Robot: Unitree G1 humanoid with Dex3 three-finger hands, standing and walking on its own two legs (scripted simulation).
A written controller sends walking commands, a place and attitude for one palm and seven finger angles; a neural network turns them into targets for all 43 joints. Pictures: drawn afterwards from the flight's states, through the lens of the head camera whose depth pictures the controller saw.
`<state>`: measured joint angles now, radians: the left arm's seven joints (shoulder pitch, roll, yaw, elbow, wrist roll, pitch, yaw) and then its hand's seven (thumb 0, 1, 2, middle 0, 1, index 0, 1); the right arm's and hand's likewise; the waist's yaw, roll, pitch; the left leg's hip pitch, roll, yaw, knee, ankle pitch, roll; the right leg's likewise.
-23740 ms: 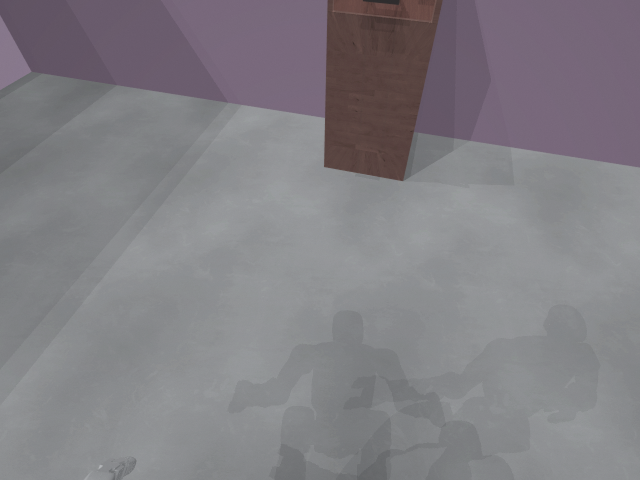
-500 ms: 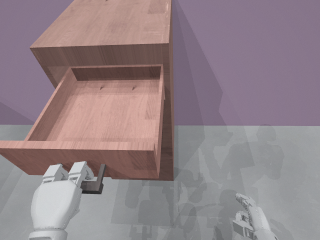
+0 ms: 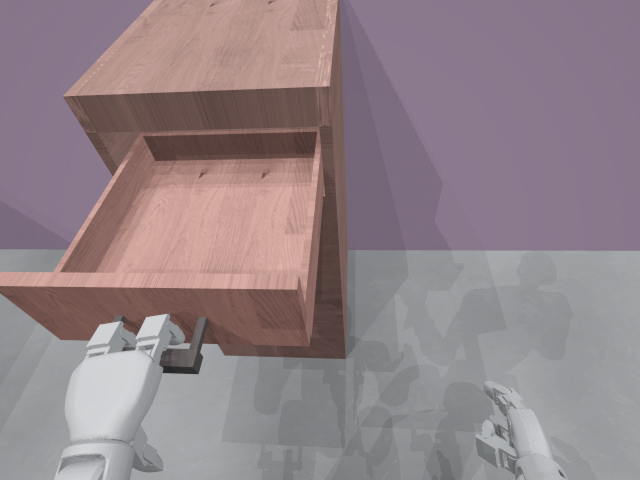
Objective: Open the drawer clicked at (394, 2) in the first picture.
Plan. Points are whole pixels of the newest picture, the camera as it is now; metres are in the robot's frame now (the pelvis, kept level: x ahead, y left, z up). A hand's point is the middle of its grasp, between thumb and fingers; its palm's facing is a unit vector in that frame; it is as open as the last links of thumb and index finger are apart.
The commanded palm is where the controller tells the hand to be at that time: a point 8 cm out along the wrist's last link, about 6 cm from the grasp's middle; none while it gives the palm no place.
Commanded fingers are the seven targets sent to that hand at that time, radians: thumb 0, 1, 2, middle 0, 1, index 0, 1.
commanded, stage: lift the hand off the handle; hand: left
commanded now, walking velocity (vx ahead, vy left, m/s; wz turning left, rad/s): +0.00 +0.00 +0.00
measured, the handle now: (152, 342) +0.24 +0.25 +0.06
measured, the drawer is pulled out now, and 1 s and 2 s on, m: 0.30 0.30 0.30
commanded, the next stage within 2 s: draw the hand back to the body in 1.52 s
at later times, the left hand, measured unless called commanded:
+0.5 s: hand (144, 377) +0.20 +0.24 +0.05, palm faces +0.04 -0.09 -0.99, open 13.3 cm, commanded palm +0.18 +0.23 +0.13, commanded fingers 0.00 -0.50 0.30 -0.30 -1.20 -0.30 -1.20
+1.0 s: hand (112, 342) +0.21 +0.24 +0.13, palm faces +0.12 -0.08 -0.99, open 13.3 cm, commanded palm +0.17 +0.23 +0.20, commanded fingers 0.00 -0.50 0.30 -0.30 -1.20 -0.30 -1.20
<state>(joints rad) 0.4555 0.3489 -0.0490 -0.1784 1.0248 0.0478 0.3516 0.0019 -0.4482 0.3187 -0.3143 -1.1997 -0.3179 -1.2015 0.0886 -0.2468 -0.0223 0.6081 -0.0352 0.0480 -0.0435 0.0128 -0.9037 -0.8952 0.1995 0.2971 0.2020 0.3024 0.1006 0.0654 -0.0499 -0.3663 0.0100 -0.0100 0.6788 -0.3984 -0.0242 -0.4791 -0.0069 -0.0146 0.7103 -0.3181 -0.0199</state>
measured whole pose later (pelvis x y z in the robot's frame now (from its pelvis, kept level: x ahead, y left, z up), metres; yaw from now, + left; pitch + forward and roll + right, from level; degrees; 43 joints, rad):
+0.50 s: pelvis +0.00 +0.01 +0.01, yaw +1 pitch +2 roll +1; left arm 0.34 0.37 -0.12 -0.16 1.02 0.10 0.27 0.00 -0.49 0.30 -0.33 -1.20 -0.42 -1.24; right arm 0.08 -0.22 0.00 0.63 -0.03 0.04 -0.06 0.01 -0.90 -0.90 0.20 0.30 0.20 0.30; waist 0.12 0.08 -0.03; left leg -0.29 -0.01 -0.02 0.62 -0.37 -0.01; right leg -0.39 -0.02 -0.02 0.65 -0.30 -0.01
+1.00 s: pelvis +0.00 +0.01 +0.02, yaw +1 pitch -1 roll +0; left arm 0.31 0.46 -0.07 -0.38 0.93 0.15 0.10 0.00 -0.49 0.30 -0.37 -1.22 -0.42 -1.24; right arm 0.04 -0.25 0.03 0.63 0.00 0.08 -0.04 0.01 -0.90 -0.90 0.20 0.30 0.20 0.30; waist 0.15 0.11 0.00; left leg -0.13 0.01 -0.03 0.45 -0.29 -0.02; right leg -0.23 -0.01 -0.03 0.47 -0.22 -0.01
